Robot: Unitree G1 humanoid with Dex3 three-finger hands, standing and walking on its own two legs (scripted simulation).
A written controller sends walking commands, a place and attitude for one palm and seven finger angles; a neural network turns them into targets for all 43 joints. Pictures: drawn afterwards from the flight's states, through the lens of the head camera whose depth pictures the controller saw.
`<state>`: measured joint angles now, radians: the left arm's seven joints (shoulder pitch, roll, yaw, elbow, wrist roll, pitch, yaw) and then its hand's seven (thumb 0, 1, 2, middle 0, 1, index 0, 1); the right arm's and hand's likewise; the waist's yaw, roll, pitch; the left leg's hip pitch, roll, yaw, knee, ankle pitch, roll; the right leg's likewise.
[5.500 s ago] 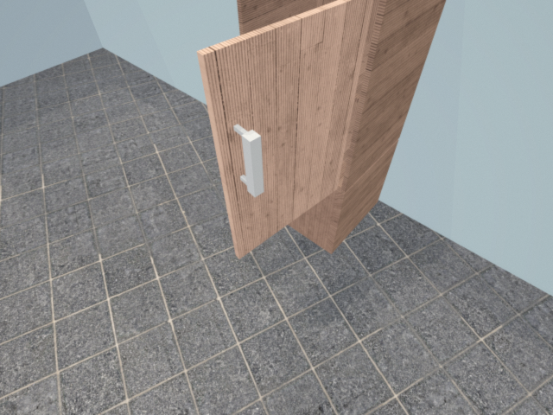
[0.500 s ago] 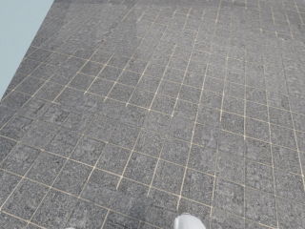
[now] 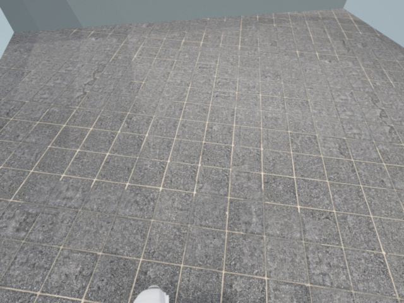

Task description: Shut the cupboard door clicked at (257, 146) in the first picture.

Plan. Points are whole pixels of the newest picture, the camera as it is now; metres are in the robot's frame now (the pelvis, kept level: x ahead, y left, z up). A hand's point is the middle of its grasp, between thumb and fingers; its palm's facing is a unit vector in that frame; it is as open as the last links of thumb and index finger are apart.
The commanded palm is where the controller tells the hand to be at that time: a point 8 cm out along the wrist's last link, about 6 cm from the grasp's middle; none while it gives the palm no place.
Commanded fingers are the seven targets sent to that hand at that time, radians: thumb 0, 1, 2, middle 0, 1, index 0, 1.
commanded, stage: walk to a spot facing it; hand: left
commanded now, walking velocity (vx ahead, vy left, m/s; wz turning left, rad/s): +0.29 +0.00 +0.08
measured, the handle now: out of the picture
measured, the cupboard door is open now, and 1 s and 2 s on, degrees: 82 82 82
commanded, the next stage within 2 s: none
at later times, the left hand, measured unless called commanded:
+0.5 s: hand (127, 267) +0.23 +0.19 -0.17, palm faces +0.20 -0.95 -0.22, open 7.4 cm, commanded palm none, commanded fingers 0.00 0.90 0.90 -0.20 -0.30 -0.20 -0.30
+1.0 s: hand (119, 301) +0.16 +0.20 -0.18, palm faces +0.52 -0.81 -0.26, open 7.4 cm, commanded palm none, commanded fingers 0.00 0.90 0.90 -0.20 -0.30 -0.20 -0.30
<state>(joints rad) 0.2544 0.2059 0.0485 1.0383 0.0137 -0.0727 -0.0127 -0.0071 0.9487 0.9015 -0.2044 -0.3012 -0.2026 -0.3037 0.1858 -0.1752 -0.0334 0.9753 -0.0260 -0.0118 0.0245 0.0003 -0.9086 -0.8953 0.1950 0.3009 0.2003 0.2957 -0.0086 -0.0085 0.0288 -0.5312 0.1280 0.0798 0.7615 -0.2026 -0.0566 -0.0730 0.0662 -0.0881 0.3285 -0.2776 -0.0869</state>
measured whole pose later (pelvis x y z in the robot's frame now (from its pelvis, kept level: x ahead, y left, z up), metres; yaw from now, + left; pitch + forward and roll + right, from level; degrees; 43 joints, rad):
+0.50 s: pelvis +0.16 -0.01 -0.01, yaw +11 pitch +2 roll +0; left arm 0.15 0.20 0.05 0.94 0.02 0.00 0.00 0.01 0.91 0.90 -0.20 -0.30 -0.20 -0.30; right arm 0.26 -0.20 -0.05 1.01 -0.02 0.05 -0.01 0.00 -0.92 -0.89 0.20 0.30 0.21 0.30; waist -0.02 0.00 0.04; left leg -0.35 0.00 -0.06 0.60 -0.28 -0.02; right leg -0.33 -0.04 -0.04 0.57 -0.27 0.04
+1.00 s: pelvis +0.21 -0.03 -0.01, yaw +31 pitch +1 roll +0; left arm 0.18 0.28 0.07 0.93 0.02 0.06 0.01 0.01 0.91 0.90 -0.20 -0.30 -0.20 -0.30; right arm 0.11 -0.22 -0.04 0.88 -0.02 0.04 0.00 0.00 -0.91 -0.89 0.20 0.30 0.20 0.30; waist 0.01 -0.05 0.09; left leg -0.34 0.03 0.03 0.58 -0.27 -0.01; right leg -0.48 -0.09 -0.05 1.08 -0.46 0.07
